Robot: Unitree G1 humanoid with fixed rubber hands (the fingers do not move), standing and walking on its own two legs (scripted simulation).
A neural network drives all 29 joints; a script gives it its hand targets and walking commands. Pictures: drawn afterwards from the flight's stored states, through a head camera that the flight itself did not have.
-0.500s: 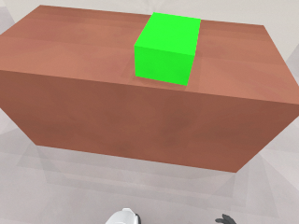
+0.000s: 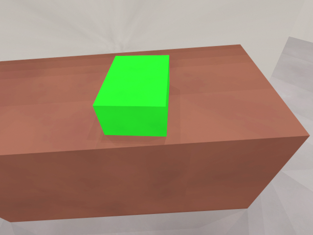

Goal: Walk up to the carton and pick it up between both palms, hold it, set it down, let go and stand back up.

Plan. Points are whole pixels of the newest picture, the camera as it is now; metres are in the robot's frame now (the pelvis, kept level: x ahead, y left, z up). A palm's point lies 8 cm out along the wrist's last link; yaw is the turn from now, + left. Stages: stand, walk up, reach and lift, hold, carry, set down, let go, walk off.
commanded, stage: walk up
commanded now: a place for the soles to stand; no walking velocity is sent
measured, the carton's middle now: (138, 92) +0.61 +0.06 +0.03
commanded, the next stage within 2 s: none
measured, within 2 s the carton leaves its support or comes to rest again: neither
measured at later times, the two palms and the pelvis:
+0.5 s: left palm out of the picture +0.14 +0.30 -0.14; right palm (212, 194) +0.27 -0.16 -0.12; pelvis +0.15 +0.05 +0.00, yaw +5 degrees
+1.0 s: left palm (59, 222) +0.22 +0.30 -0.11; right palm (224, 214) +0.21 -0.18 -0.11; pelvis +0.14 +0.06 +0.02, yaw +4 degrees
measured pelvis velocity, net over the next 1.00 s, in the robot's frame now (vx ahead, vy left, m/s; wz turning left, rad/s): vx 0.14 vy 0.06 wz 0.06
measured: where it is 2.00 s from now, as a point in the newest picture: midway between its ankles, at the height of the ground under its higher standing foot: outside the picture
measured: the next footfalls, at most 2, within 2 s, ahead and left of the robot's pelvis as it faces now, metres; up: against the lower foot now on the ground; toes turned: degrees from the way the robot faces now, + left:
left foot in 0.38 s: +0.29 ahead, +0.18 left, +0.00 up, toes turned +8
right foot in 0.66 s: +0.19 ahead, -0.05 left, +0.00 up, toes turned +1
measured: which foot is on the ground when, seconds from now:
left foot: up 0.00-0.36, down 0.38-0.70, up 0.72-0.84, down 0.86-1.00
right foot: down 0.00-0.40, up 0.42-0.64, down 0.66-1.00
